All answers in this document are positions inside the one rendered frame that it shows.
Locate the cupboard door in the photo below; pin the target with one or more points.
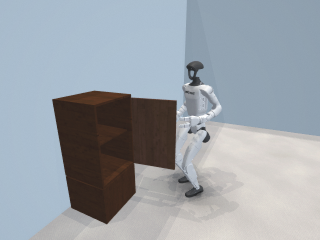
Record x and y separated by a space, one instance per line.
154 132

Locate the robot left forearm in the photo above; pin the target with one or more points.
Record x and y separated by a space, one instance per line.
211 114

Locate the robot left upper arm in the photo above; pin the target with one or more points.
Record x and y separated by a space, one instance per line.
208 92

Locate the robot right forearm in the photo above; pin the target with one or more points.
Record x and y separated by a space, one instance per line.
181 111

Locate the robot head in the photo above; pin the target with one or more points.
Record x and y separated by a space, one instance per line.
194 66

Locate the robot right upper arm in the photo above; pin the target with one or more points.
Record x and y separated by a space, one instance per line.
183 87

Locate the robot left shin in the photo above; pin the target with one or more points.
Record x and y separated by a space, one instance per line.
191 175

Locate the left robot hand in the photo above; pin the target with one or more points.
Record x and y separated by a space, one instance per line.
194 120

